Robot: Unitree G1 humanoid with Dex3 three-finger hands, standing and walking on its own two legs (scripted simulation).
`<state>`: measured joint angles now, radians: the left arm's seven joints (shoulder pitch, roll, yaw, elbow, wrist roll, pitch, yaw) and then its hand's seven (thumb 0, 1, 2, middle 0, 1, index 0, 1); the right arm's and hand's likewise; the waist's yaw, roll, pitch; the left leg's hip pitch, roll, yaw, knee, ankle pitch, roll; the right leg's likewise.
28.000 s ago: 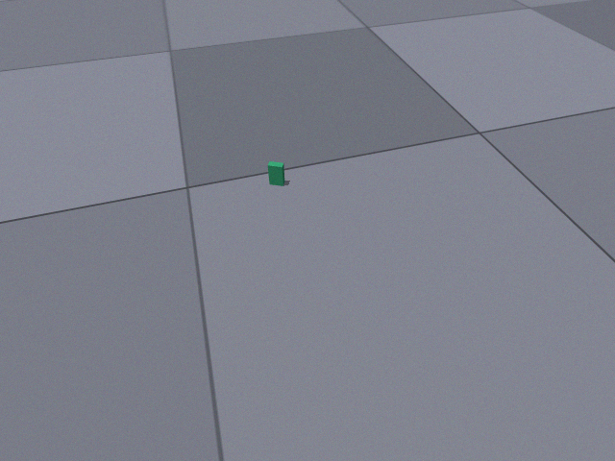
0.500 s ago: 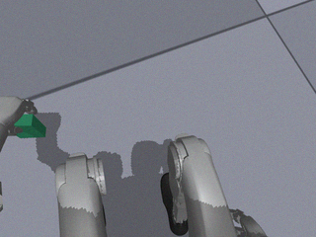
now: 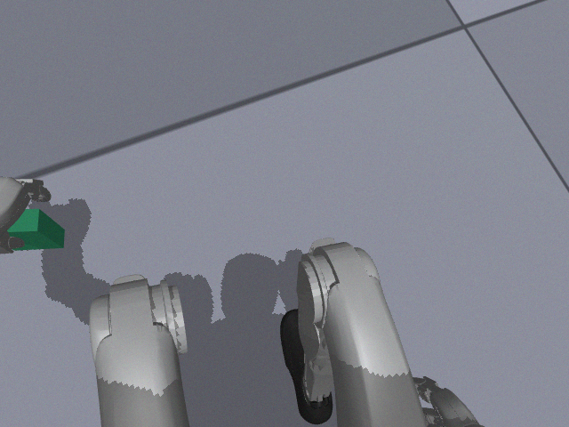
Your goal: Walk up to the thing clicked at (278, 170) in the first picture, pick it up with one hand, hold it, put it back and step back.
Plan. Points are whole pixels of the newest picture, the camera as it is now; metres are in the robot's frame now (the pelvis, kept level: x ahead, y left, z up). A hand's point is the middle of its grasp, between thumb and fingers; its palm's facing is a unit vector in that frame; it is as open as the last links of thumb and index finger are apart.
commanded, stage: withdraw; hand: left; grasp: from above
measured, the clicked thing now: (26, 231) +0.43 +0.31 -0.24
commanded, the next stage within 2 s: home in 0.86 s
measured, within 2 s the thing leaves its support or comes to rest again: neither
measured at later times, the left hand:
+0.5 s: hand out of the picture +0.38 +0.33 +0.01, palm faces -0.56 -0.07 -0.83, open 11.4 cm
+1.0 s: hand out of the picture +0.43 +0.32 -0.12, palm faces -0.39 -0.04 -0.92, open 11.8 cm
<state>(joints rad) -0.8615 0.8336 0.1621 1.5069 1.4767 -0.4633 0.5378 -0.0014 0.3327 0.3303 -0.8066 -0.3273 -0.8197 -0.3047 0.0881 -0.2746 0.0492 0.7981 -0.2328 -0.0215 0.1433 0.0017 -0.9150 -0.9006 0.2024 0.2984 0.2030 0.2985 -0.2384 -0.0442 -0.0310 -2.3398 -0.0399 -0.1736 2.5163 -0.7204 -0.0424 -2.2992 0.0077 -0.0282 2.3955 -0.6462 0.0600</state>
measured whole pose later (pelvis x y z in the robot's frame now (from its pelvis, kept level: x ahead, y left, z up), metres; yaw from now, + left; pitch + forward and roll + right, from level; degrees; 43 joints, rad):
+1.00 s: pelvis -0.02 +0.01 +0.03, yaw +1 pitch +33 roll -8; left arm -0.97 0.77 0.14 1.52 1.38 -0.27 0.50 0.00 -0.13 0.70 -0.42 -0.64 -0.42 -0.65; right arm 0.15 -0.24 0.04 0.79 -0.16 -0.06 0.13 0.00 -0.92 -0.90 0.20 0.30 0.20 0.30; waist -0.26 0.00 -0.06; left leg -2.33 -0.04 -0.13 2.38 -0.64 -0.01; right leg -2.26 -0.01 -0.01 2.27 -0.59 0.06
